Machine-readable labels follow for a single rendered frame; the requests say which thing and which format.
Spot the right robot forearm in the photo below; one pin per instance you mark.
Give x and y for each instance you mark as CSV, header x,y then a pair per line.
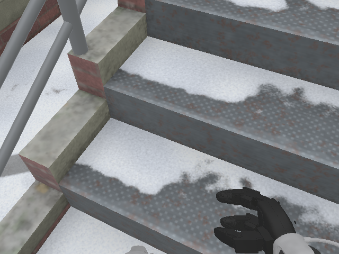
x,y
292,243

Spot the robot right hand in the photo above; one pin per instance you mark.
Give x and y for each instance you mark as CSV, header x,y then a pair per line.
x,y
257,233

